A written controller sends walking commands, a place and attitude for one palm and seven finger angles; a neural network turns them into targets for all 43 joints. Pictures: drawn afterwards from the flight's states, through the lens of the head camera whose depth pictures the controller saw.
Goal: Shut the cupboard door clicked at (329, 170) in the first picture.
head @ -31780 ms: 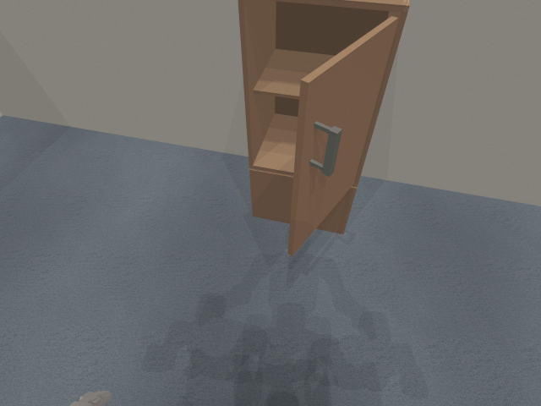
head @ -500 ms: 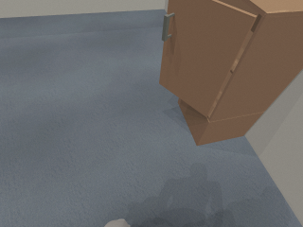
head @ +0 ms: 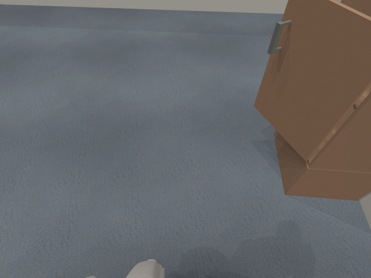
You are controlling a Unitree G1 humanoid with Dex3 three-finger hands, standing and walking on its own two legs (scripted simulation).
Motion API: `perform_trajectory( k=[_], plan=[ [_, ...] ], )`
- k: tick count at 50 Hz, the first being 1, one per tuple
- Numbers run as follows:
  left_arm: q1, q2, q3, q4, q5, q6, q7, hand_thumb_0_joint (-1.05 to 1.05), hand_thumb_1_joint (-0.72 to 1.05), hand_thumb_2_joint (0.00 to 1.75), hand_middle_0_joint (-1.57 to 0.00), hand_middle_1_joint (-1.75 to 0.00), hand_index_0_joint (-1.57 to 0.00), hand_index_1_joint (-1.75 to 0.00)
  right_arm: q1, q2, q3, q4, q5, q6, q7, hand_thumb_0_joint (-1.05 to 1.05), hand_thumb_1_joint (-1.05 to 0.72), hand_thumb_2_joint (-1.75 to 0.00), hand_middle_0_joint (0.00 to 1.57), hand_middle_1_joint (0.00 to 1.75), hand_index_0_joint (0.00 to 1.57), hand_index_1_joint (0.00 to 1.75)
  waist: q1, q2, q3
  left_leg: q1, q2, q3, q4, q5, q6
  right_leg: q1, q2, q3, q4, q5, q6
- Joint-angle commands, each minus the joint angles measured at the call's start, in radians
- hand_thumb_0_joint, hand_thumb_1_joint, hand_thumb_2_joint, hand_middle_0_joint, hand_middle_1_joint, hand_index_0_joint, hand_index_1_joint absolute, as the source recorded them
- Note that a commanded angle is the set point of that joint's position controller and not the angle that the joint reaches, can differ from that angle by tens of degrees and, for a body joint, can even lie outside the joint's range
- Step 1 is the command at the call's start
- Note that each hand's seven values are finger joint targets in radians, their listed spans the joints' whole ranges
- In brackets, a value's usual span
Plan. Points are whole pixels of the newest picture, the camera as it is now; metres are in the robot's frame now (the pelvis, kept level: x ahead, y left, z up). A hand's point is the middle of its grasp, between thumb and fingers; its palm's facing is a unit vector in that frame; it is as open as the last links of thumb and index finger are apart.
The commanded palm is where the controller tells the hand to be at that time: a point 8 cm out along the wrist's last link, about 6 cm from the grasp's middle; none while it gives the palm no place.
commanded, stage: walk to a spot facing it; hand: left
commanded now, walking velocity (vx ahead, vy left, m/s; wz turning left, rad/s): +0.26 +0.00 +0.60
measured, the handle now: (279, 37) +0.94 -0.35 +0.00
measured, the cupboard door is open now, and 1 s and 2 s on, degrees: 31 31 31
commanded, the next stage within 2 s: turn to face it in 1.36 s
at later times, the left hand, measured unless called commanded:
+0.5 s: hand out of the picture +0.06 +0.22 -0.15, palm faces +0.35 -0.89 -0.30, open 7.4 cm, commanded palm none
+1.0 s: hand out of the picture +0.06 +0.25 -0.19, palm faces +0.58 -0.80 -0.17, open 7.4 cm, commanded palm none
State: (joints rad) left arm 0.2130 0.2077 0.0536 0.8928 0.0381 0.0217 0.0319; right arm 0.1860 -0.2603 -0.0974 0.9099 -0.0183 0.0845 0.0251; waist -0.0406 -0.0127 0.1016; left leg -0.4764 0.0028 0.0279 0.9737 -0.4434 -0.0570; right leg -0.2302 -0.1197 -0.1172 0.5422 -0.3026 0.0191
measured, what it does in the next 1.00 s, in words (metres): walks ahead, turning left: left foot, then right foot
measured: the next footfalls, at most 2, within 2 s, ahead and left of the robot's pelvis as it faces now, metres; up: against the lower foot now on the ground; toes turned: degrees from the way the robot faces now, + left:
left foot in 0.12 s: +0.03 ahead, +0.15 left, +0.00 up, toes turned +9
right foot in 0.38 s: +0.15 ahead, -0.10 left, +0.00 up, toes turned +9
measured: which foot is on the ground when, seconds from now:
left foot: up 0.00-0.10, down 0.12-0.38, up 0.40-0.84, down 0.86-1.00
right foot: down 0.00-0.10, up 0.12-0.36, down 0.38-0.86, up 0.88-1.00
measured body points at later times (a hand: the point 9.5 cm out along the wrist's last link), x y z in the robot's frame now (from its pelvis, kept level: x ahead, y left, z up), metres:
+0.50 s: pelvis +0.07 -0.01 +0.00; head +0.09 -0.02 +0.44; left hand +0.04 +0.26 -0.13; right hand +0.18 -0.24 -0.16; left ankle +0.00 +0.12 -0.66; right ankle +0.11 -0.10 -0.74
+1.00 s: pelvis +0.18 +0.12 -0.01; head +0.21 +0.16 +0.44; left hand +0.03 +0.30 -0.17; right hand +0.41 -0.01 -0.14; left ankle +0.19 +0.21 -0.74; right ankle +0.23 -0.04 -0.66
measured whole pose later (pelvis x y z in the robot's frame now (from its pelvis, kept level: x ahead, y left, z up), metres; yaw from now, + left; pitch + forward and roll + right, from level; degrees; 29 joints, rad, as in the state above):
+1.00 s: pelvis +0.18 +0.12 -0.01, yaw +32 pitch -1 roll -1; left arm 0.35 0.19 0.07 1.03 0.04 0.00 0.00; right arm 0.11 -0.17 -0.02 0.91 -0.03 -0.04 0.00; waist 0.04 -0.04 0.12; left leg -0.34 0.01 0.14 0.59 -0.24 0.08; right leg -0.44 -0.15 -0.07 1.16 -0.37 0.03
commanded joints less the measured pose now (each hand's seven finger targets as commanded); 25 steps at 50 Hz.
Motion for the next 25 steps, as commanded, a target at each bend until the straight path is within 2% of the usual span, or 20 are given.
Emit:
perform_trajectory(
  k=[1, 2, 3, 4, 5, 6, 7, 9, 10, 12, 15, 17, 18, 19, 20, 21, 22, 23, 24, 25],
  plan=[
    [0.079, 0.241, 0.069, -0.050, -0.002, -0.025, 0.004, 0.00, 0.90, 0.90, -0.20, -0.30, -0.20, -0.30, -0.051, -0.019, 0.016, -0.100, 0.007, -0.042, 0.004, 0.00, -0.90, -0.90, 0.20, 0.30, 0.20, 0.30, 0.070, -0.200, -0.125, 0.062, -0.004, 0.059, -0.266, -0.011, 0.012, 0.168, -0.233, 0.100, -0.061, 0.553, -0.136],
    [0.084, 0.243, 0.072, -0.049, -0.006, -0.024, -0.001, 0.00, 0.90, 0.90, -0.20, -0.30, -0.20, -0.30, -0.031, -0.025, 0.018, -0.096, 0.005, -0.047, 0.002, 0.00, -0.90, -0.90, 0.20, 0.30, 0.20, 0.30, 0.064, -0.193, -0.143, 0.117, -0.014, 0.072, -0.348, 0.044, 0.018, 0.161, -0.222, 0.084, -0.041, 0.499, -0.111],
    [0.076, 0.240, 0.073, -0.050, -0.012, -0.021, -0.006, 0.00, 0.90, 0.90, -0.20, -0.30, -0.20, -0.30, 0.003, -0.043, 0.017, -0.087, 0.002, -0.054, 0.001, 0.00, -0.90, -0.90, 0.20, 0.30, 0.20, 0.30, 0.043, -0.177, -0.158, 0.215, -0.012, 0.072, -0.457, 0.110, 0.026, 0.111, -0.211, 0.053, -0.002, 0.380, -0.077],
    [0.077, 0.215, 0.069, -0.058, -0.019, -0.015, -0.012, 0.00, 0.90, 0.90, -0.20, -0.30, -0.20, -0.30, 0.057, -0.097, 0.006, -0.071, -0.002, -0.062, 0.000, 0.00, -0.90, -0.90, 0.20, 0.30, 0.20, 0.30, 0.011, -0.045, -0.185, 0.381, 0.034, -0.003, -0.576, 0.157, 0.051, -0.026, -0.178, 0.002, 0.108, 0.171, -0.030],
    [0.077, 0.145, 0.058, -0.091, -0.022, -0.012, -0.026, 0.00, 0.90, 0.90, -0.20, -0.30, -0.20, -0.30, 0.117, -0.218, -0.023, -0.062, -0.018, -0.068, -0.007, 0.00, -0.90, -0.90, 0.20, 0.30, 0.20, 0.30, -0.024, 0.279, -0.206, 0.530, 0.286, -0.357, -0.622, 0.233, 0.162, -0.293, -0.032, -0.082, 0.332, -0.204, 0.042],
    [-0.050, 0.126, 0.030, -0.158, -0.009, -0.014, -0.031, 0.00, 0.90, 0.90, -0.20, -0.30, -0.20, -0.30, 0.215, -0.270, -0.032, -0.040, -0.020, -0.066, -0.016, 0.00, -0.90, -0.90, 0.20, 0.30, 0.20, 0.30, -0.086, 0.305, -0.160, 0.559, 0.413, -0.536, -0.675, 0.247, 0.273, -0.473, 0.016, -0.011, 0.490, -0.376, 0.043],
    [-0.127, 0.129, 0.037, -0.165, -0.004, -0.015, -0.030, 0.00, 0.90, 0.90, -0.20, -0.30, -0.20, -0.30, 0.248, -0.250, -0.028, -0.016, -0.024, -0.072, -0.023, 0.00, -0.90, -0.90, 0.20, 0.30, 0.20, 0.30, -0.102, 0.253, -0.150, 0.482, 0.375, -0.527, -0.700, 0.098, 0.277, -0.482, 0.003, 0.069, 0.555, -0.313, 0.027],
    [-0.140, 0.133, 0.045, -0.146, -0.011, -0.022, -0.040, 0.00, 0.90, 0.90, -0.20, -0.30, -0.20, -0.30, 0.144, -0.190, -0.009, -0.043, -0.023, -0.084, -0.035, 0.00, -0.90, -0.90, 0.20, 0.30, 0.20, 0.30, -0.046, 0.259, -0.047, 0.341, 0.287, -0.456, -0.723, -0.004, 0.243, -0.476, -0.003, 0.115, 0.577, -0.167, 0.027],
    [-0.108, 0.129, 0.046, -0.130, -0.011, -0.024, -0.049, 0.00, 0.90, 0.90, -0.20, -0.30, -0.20, -0.30, 0.098, -0.177, -0.003, -0.052, -0.022, -0.089, -0.036, 0.00, -0.90, -0.90, 0.20, 0.30, 0.20, 0.30, -0.017, 0.220, -0.048, 0.326, 0.250, -0.400, -0.719, 0.012, 0.224, -0.440, 0.003, 0.110, 0.527, -0.129, 0.029],
    [-0.071, 0.124, 0.042, -0.113, -0.014, -0.027, -0.058, 0.00, 0.90, 0.90, -0.20, -0.30, -0.20, -0.30, 0.062, -0.179, -0.004, -0.061, -0.021, -0.094, -0.038, 0.00, -0.90, -0.90, 0.20, 0.30, 0.20, 0.30, 0.002, 0.202, -0.091, 0.320, 0.220, -0.341, -0.696, 0.035, 0.218, -0.345, 0.024, 0.085, 0.374, -0.123, 0.035],
    [-0.024, 0.108, 0.041, -0.099, -0.013, -0.031, -0.063, 0.00, 0.90, 0.90, -0.20, -0.30, -0.20, -0.30, 0.045, -0.172, -0.006, -0.055, -0.021, -0.090, -0.035, 0.00, -0.90, -0.90, 0.20, 0.30, 0.20, 0.30, 0.023, 0.184, -0.078, 0.215, 0.180, -0.333, -0.686, -0.041, 0.208, -0.168, 0.084, 0.030, 0.177, -0.079, 0.034],
    [0.101, 0.128, 0.051, -0.061, -0.011, -0.036, -0.064, 0.00, 0.90, 0.90, -0.20, -0.30, -0.20, -0.30, -0.011, -0.165, -0.007, -0.061, -0.014, -0.083, -0.031, 0.00, -0.90, -0.90, 0.20, 0.30, 0.20, 0.30, 0.087, 0.148, -0.076, 0.033, 0.133, -0.306, -0.624, -0.169, 0.181, 0.075, 0.118, -0.001, 0.047, 0.003, 0.036],
    [0.206, 0.166, 0.067, -0.037, -0.005, -0.045, -0.058, 0.00, 0.90, 0.90, -0.20, -0.30, -0.20, -0.30, -0.042, -0.128, 0.000, -0.077, -0.008, -0.085, -0.030, 0.00, -0.90, -0.90, 0.20, 0.30, 0.20, 0.30, 0.144, 0.039, -0.084, -0.131, 0.055, -0.255, -0.475, -0.209, 0.152, 0.266, 0.065, 0.080, -0.076, -0.085, 0.025],
    [0.296, 0.258, 0.086, -0.024, 0.011, -0.057, -0.040, 0.00, 0.90, 0.90, -0.20, -0.30, -0.20, -0.30, -0.034, -0.047, 0.018, -0.100, 0.005, -0.090, -0.025, 0.00, -0.90, -0.90, 0.20, 0.30, 0.20, 0.30, 0.189, -0.277, -0.115, -0.325, -0.074, -0.091, -0.134, -0.222, 0.088, 0.395, -0.208, 0.425, -0.286, -0.403, -0.055],
    [0.295, 0.279, 0.079, -0.030, -0.004, -0.048, -0.032, 0.00, 0.90, 0.90, -0.20, -0.30, -0.20, -0.30, -0.064, -0.043, 0.017, -0.121, -0.008, -0.093, -0.019, 0.00, -0.90, -0.90, 0.20, 0.30, 0.20, 0.30, 0.181, -0.322, -0.080, -0.337, -0.068, -0.089, 0.129, -0.199, 0.076, 0.281, -0.354, 0.658, -0.428, -0.540, -0.126],
    [0.225, 0.253, 0.079, -0.047, -0.009, -0.055, -0.020, 0.00, 0.90, 0.90, -0.20, -0.30, -0.20, -0.30, -0.019, -0.061, 0.005, -0.109, -0.013, -0.087, -0.014, 0.00, -0.90, -0.90, 0.20, 0.30, 0.20, 0.30, 0.111, -0.282, -0.059, -0.324, 0.002, -0.125, 0.262, -0.109, 0.076, 0.182, -0.388, 0.697, -0.453, -0.641, -0.152],
    [0.144, 0.212, 0.069, -0.059, -0.007, -0.063, -0.017, 0.00, 0.90, 0.90, -0.20, -0.30, -0.20, -0.30, -0.030, -0.061, 0.003, -0.088, -0.018, -0.086, -0.008, 0.00, -0.90, -0.90, 0.20, 0.30, 0.20, 0.30, 0.082, -0.212, -0.015, -0.320, 0.045, -0.135, 0.309, -0.011, 0.068, 0.097, -0.360, 0.610, -0.443, -0.582, -0.154],
    [0.091, 0.162, 0.055, -0.063, -0.007, -0.073, -0.019, 0.00, 0.90, 0.90, -0.20, -0.30, -0.20, -0.30, -0.034, -0.046, 0.005, -0.072, -0.020, -0.080, 0.004, 0.00, -0.90, -0.90, 0.20, 0.30, 0.20, 0.30, 0.050, -0.136, 0.013, -0.278, 0.074, -0.111, 0.307, 0.094, 0.055, 0.032, -0.310, 0.426, -0.425, -0.423, -0.128],
    [0.073, 0.133, 0.047, -0.060, -0.009, -0.083, -0.021, 0.00, 0.90, 0.90, -0.20, -0.30, -0.20, -0.30, -0.015, -0.024, 0.010, -0.057, -0.019, -0.073, 0.012, 0.00, -0.90, -0.90, 0.20, 0.30, 0.20, 0.30, 0.030, -0.120, -0.002, -0.232, 0.084, -0.087, 0.284, 0.161, 0.044, 0.015, -0.260, 0.275, -0.405, -0.253, -0.107],
    [0.088, 0.113, 0.043, -0.046, -0.011, -0.092, -0.021, 0.00, 0.90, 0.90, -0.20, -0.30, -0.20, -0.30, -0.004, -0.005, 0.014, -0.045, -0.016, -0.069, 0.018, 0.00, -0.90, -0.90, 0.20, 0.30, 0.20, 0.30, 0.029, -0.132, -0.018, -0.209, 0.082, -0.060, 0.253, 0.198, 0.038, 0.037, -0.222, 0.170, -0.391, -0.114, -0.095]
  ],
)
